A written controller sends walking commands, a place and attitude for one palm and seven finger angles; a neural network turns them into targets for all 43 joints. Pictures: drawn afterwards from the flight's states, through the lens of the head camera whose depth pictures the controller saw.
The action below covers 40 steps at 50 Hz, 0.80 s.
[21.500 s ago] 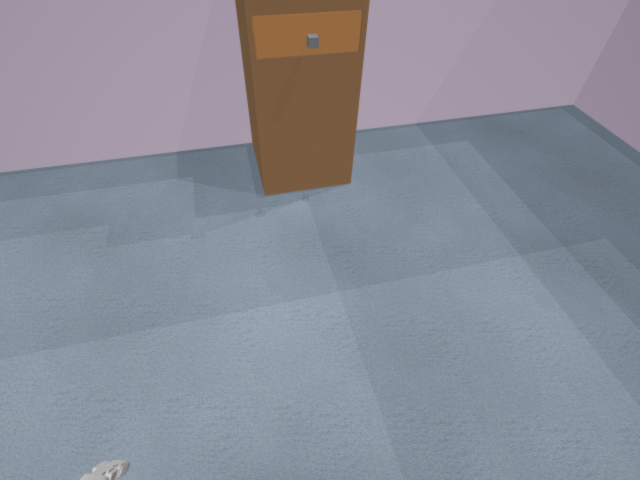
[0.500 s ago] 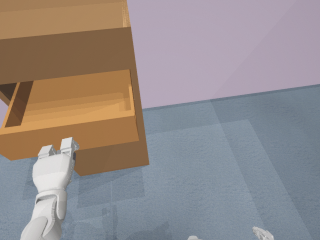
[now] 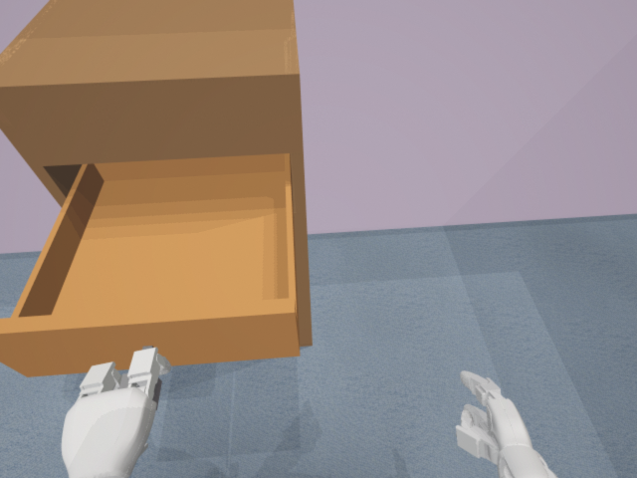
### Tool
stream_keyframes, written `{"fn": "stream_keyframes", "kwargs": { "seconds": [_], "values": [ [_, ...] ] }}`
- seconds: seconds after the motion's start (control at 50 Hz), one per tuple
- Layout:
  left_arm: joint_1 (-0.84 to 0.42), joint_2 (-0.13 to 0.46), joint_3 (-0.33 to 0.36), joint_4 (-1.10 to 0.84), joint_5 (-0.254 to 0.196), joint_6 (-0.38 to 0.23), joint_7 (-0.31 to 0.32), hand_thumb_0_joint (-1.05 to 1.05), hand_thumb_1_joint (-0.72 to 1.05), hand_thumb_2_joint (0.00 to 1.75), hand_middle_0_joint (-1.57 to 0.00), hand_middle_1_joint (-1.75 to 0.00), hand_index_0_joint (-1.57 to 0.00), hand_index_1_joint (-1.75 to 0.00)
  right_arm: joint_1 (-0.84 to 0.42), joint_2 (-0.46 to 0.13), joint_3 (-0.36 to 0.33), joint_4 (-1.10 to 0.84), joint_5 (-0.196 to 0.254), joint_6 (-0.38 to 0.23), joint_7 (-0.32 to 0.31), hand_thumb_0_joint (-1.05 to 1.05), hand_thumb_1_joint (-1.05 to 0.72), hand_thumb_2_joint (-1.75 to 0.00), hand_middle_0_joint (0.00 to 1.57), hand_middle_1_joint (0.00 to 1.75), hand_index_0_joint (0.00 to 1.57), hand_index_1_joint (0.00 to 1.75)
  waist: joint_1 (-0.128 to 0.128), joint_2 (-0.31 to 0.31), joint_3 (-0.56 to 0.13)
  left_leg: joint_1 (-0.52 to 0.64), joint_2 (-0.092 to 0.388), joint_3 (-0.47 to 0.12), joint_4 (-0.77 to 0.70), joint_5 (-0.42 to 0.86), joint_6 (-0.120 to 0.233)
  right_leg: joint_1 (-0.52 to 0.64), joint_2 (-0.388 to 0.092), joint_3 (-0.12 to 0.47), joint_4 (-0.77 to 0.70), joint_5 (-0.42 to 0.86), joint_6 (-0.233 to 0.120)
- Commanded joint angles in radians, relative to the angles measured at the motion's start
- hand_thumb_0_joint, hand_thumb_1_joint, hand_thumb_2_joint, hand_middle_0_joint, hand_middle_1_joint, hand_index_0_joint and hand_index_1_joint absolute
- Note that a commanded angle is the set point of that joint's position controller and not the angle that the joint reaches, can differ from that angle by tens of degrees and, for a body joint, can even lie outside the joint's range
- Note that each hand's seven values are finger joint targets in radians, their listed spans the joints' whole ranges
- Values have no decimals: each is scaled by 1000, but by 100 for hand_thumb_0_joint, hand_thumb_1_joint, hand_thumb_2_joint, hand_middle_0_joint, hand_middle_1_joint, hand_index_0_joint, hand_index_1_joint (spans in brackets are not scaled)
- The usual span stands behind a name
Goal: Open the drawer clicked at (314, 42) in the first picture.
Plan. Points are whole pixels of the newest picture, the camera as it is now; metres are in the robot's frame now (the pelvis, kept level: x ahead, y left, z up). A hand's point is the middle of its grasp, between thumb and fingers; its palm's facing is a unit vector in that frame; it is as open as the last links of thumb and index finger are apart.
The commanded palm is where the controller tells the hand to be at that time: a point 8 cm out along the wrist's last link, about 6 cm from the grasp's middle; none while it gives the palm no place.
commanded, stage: pull the drawer open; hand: left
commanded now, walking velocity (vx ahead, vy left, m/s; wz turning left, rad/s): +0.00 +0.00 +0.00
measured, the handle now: (143, 377) +0.23 +0.25 -0.01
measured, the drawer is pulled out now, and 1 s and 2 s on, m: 0.29 0.30 0.30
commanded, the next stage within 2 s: open the thumb to release the handle in 0.22 s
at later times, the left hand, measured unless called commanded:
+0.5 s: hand (133, 437) +0.17 +0.24 -0.03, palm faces +0.03 -0.02 -1.00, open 7.4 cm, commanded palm +0.14 +0.24 +0.02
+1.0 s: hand (134, 436) +0.17 +0.24 -0.03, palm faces +0.00 -0.04 -1.00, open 13.6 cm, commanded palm +0.15 +0.24 +0.03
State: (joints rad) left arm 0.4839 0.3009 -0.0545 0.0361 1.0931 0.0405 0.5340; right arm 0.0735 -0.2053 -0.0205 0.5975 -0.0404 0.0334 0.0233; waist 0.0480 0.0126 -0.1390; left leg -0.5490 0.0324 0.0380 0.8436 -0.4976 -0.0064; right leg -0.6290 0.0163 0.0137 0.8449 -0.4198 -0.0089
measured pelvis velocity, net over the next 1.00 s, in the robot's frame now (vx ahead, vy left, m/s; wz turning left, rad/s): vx -0.04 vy -0.02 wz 0.04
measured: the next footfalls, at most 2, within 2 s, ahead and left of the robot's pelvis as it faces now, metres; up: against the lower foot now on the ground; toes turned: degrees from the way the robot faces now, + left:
none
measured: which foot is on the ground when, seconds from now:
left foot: down 0.00-1.00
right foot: down 0.00-1.00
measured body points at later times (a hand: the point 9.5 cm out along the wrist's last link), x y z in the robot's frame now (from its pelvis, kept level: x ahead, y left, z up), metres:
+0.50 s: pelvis -0.02 -0.01 -0.01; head +0.03 -0.03 +0.43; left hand +0.16 +0.24 +0.03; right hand +0.18 -0.24 -0.12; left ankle -0.05 +0.12 -0.70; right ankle -0.01 -0.12 -0.70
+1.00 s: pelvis -0.04 -0.02 +0.00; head -0.01 -0.04 +0.45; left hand +0.16 +0.24 +0.03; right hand +0.17 -0.24 -0.11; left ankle -0.05 +0.12 -0.70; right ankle -0.01 -0.12 -0.70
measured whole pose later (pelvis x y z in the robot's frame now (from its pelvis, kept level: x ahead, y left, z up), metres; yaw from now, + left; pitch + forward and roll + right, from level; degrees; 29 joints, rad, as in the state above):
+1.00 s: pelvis -0.04 -0.02 +0.00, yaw +2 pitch +9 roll +1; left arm 0.24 0.30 -0.07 0.22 1.10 0.06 0.50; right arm 0.10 -0.22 -0.04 0.67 -0.04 -0.01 -0.06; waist 0.07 0.03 -0.10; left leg -0.59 0.01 0.00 0.86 -0.43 -0.02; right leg -0.66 0.00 -0.02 0.87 -0.38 -0.03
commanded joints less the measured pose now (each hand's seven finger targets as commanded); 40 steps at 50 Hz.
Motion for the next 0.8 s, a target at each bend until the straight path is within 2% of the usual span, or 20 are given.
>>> {"fn": "stream_keyframes", "kwargs": {
  "seconds": [0.0,0.04,0.06,0.08,0.1,0.18,0.24,0.28,0.3,0.32,0.38,0.42,0.44,0.48,0.54,0.58,0.6,0.62,0.7,0.78],
  "values": [
    [220,173,159,-218,11,1,75,0,90,90,-40,-135,-40,-135,-82,-116,-37,-146,-11,-49,1,0,-90,-90,20,30,20,30,62,66,-203,102,-50,-23,-48,600,6,165,26,2,-32,552,-44],
    [263,153,142,-222,8,-6,83,0,90,90,-40,-135,-40,-135,-87,-116,-37,-143,-14,-50,7,0,-90,-90,20,30,20,30,55,39,-183,81,-51,-25,-36,578,7,146,27,4,-25,551,-43],
    [250,170,162,-243,3,-10,86,0,90,90,-40,-135,-40,-135,-81,-118,-42,-143,-16,-47,8,0,-90,-90,20,30,20,30,54,28,-209,76,-52,-26,-30,561,9,154,21,10,-22,555,-41],
    [254,187,188,-235,5,-12,91,0,90,90,-40,-135,-40,-135,-82,-118,-41,-144,-16,-44,3,0,-90,-90,20,30,20,30,58,34,-201,59,-57,-26,-30,547,9,160,22,8,-21,558,-43],
    [264,171,173,-201,9,-12,93,0,90,90,-40,-135,-40,-135,-87,-115,-35,-140,-18,-48,1,0,-90,-90,20,30,20,30,60,19,-179,47,-61,-26,-29,519,8,146,24,14,-18,543,-43],
    [251,195,202,-233,6,-9,102,0,90,90,-40,-135,-40,-135,-87,-121,-42,-143,-22,-43,-1,0,-90,-90,20,30,20,30,62,35,-221,37,-60,-26,-19,512,8,155,21,27,-11,553,-48],
    [265,174,182,-217,3,2,107,0,90,90,-40,-135,-40,-135,-91,-120,-41,-143,-20,-46,-2,0,-90,-90,20,30,20,30,58,13,-198,19,-63,-24,-17,479,9,142,22,29,-10,534,-45],
    [260,198,211,-230,-10,10,105,0,90,90,-40,-135,-40,-135,-88,-124,-44,-145,-16,-41,-7,0,-90,-90,20,30,20,30,60,25,-214,12,-63,-23,-22,477,10,170,17,23,-13,549,-46],
    [-111,148,106,-220,19,21,109,0,90,90,-40,-135,-40,-135,-104,-140,-42,-101,-28,-40,-17,0,-90,-90,20,30,20,30,-36,-1,-183,-2,-64,-35,10,398,13,55,13,33,-10,477,-37],
    [-88,158,151,-194,21,22,114,0,83,87,-40,-134,-40,-134,-78,-128,-59,-114,-26,-50,-27,0,-90,-90,20,30,20,30,-1,20,-200,-4,-58,-29,-2,368,16,81,10,5,-18,426,-36],
    [-56,180,172,-145,18,41,120,0,62,78,-38,-132,-38,-132,-81,-133,-57,-106,-22,-61,-42,0,-90,-90,20,30,20,30,16,16,-223,4,-63,-28,-21,349,15,107,18,1,-31,392,-41],
    [-97,142,118,-149,4,64,111,0,48,72,-37,-130,-37,-130,-78,-132,-61,-103,-12,-63,-49,0,-90,-90,20,30,20,30,3,13,-233,27,-64,-20,-28,343,17,117,12,-11,-45,383,-35],
    [-103,149,123,-138,-2,72,108,0,41,69,-36,-130,-36,-130,-85,-132,-57,-99,-12,-66,-55,0,-90,-90,20,30,20,30,10,-14,-241,20,-68,-19,-34,328,18,129,13,-9,-51,368,-30],
    [-115,155,125,-121,-19,92,92,0,27,63,-35,-128,-35,-128,-91,-135,-56,-98,-2,-65,-65,0,-90,-90,20,30,20,30,8,-18,-214,17,-68,-21,-54,307,20,145,11,-14,-74,351,-30],
    [-202,161,101,-69,-7,103,63,0,6,54,-34,-126,-34,-126,-100,-134,-41,-86,-1,-62,-83,0,-90,-90,20,30,20,30,4,-58,-146,-8,-73,-21,-78,238,24,130,8,-9,-105,259,-22],
    [-215,190,124,-68,-6,100,43,0,-8,48,-33,-124,-33,-124,-99,-134,-41,-89,4,-60,-89,0,-90,-90,20,30,20,30,16,-26,-160,11,-73,-18,-94,242,24,151,7,-5,-118,245,-29],
    [-199,179,106,-61,-2,98,36,0,-15,45,-32,-124,-32,-124,-103,-128,-36,-91,2,-63,-90,0,-90,-90,20,30,20,30,26,-14,-156,14,-76,-12,-98,239,23,158,5,-2,-119,245,-27],
    [-197,178,111,-50,-8,94,28,0,-22,42,-32,-123,-32,-123,-97,-125,-38,-88,6,-62,-91,0,-90,-90,20,30,20,30,21,-36,-151,16,-75,-11,-101,239,24,165,5,0,-129,248,-26],
    [-250,163,83,-28,-4,70,3,0,-50,30,-30,-120,-30,-120,-95,-124,-32,-87,5,-67,-95,0,-90,-90,20,30,20,30,16,-17,-112,10,-78,-12,-115,201,23,145,5,1,-149,179,-25],
    [-297,179,99,-10,4,40,-1,0,-50,30,-30,-120,-30,-120,-84,-123,-34,-85,4,-77,-97,0,-90,-90,20,30,20,30,14,-9,-111,8,-79,-15,-114,188,24,137,2,1,-155,150,-27]
  ]
}}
